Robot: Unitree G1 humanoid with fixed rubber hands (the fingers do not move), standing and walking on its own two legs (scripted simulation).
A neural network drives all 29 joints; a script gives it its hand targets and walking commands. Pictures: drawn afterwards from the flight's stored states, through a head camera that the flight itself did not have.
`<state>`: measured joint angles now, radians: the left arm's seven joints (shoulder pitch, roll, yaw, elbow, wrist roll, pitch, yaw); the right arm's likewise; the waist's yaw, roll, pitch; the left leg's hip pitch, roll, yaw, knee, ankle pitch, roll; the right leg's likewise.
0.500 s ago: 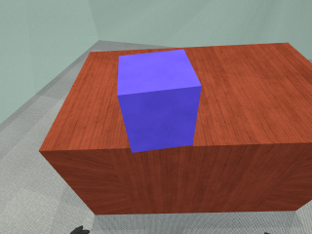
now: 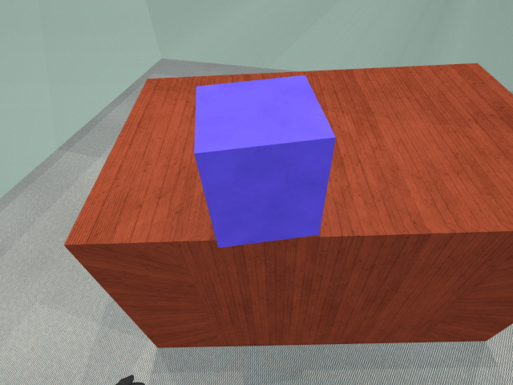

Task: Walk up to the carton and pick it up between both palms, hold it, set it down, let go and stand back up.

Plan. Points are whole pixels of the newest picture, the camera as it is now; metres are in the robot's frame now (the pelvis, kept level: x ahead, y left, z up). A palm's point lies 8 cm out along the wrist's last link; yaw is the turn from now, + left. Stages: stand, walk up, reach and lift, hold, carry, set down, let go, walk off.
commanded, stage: walk up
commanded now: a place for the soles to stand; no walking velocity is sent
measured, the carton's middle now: (260, 164) +0.51 +0.02 +0.07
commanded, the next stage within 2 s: none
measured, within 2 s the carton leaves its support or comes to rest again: neither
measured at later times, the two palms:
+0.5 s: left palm out of the picture +0.14 +0.26 -0.09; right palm out of the picture +0.10 -0.27 -0.09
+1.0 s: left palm out of the picture +0.13 +0.25 -0.08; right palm out of the picture +0.07 -0.29 -0.10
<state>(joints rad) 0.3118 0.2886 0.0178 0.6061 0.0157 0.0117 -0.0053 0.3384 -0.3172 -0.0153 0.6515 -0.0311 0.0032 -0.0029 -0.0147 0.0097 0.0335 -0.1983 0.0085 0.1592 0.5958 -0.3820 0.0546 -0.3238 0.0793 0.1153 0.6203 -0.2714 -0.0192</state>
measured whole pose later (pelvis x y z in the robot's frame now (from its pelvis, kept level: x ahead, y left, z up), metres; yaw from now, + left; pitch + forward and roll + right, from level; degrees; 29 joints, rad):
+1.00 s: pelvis +0.00 -0.01 +0.00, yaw +0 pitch -2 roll +1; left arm 0.28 0.29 0.00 0.61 0.02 0.01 0.00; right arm 0.34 -0.34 -0.02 0.63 -0.02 0.02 0.00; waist -0.03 0.02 0.04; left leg -0.19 0.01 0.16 0.61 -0.39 0.04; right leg -0.32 0.09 0.12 0.63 -0.28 -0.03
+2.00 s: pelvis +0.00 -0.01 +0.00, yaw -1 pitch -1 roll +0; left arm 0.27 0.29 0.01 0.61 0.02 0.01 -0.01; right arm 0.35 -0.33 -0.01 0.64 -0.03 0.01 -0.01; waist -0.02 0.00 0.03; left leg -0.19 0.02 0.16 0.60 -0.39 0.04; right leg -0.32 0.10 0.13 0.62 -0.27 -0.03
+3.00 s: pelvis +0.01 -0.02 +0.00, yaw -2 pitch -1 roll +0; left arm 0.33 0.28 0.03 0.66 0.02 -0.01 0.00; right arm 0.40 -0.33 -0.02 0.64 -0.04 -0.01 0.01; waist -0.02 0.03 -0.04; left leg -0.17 -0.01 0.09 0.58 -0.40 0.06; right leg -0.32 0.10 0.10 0.63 -0.34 -0.05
